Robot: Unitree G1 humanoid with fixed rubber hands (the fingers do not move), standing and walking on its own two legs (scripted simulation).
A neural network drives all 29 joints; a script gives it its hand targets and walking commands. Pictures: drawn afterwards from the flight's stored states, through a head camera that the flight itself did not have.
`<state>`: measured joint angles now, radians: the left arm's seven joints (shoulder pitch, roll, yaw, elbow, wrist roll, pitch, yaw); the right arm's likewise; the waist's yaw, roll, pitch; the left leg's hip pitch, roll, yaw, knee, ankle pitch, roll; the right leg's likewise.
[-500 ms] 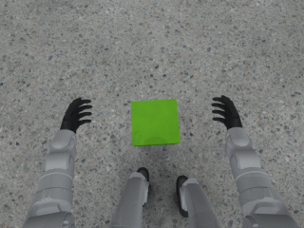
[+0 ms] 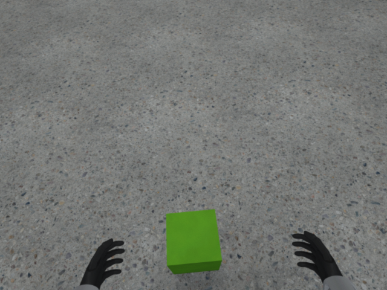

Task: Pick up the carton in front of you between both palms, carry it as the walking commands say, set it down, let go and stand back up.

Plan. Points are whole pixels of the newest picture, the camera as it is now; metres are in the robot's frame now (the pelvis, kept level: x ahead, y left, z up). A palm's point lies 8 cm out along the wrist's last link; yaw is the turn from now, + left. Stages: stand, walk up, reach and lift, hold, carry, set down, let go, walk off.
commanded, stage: let go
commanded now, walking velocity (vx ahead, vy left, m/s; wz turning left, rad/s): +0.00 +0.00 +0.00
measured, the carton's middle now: (193, 243) +0.36 +0.06 -0.65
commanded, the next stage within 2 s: stand in 0.44 s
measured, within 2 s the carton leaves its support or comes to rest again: neither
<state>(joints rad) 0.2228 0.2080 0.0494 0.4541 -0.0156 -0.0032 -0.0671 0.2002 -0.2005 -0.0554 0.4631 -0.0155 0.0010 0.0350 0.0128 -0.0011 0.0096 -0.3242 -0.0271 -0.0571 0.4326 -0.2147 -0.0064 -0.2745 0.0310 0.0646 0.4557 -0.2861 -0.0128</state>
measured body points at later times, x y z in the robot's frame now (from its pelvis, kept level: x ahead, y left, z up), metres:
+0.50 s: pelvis +0.00 +0.00 +0.00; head +0.01 +0.01 +0.45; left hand +0.17 +0.25 -0.08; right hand +0.16 -0.24 -0.09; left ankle +0.00 +0.12 -0.74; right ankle -0.04 -0.11 -0.74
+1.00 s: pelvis +0.04 +0.01 -0.02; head +0.04 +0.01 +0.43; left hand +0.10 +0.28 -0.13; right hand +0.17 -0.23 -0.14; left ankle +0.00 +0.12 -0.74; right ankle -0.04 -0.11 -0.74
